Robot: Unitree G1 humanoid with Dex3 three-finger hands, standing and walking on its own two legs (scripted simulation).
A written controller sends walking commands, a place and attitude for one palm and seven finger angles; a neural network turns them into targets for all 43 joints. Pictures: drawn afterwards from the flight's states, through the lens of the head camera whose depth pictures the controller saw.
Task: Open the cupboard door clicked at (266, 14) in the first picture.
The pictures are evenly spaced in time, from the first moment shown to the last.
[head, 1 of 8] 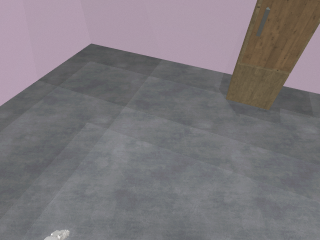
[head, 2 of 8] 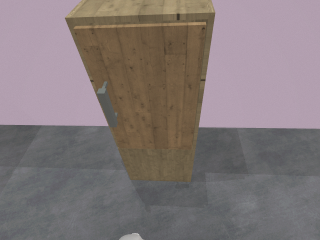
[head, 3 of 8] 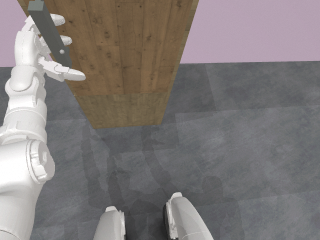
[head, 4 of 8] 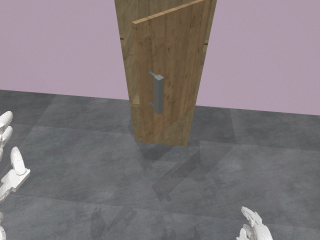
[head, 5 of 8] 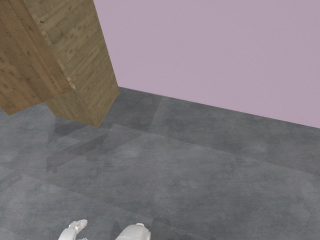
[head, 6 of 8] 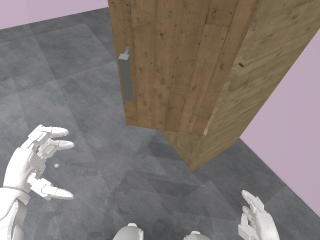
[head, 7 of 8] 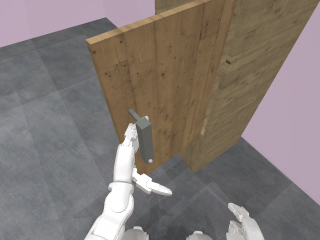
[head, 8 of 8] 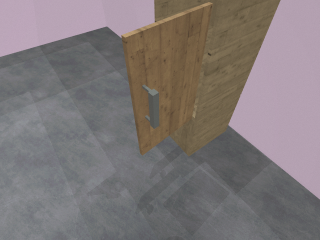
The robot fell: no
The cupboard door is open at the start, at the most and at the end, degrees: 0 96 96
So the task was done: yes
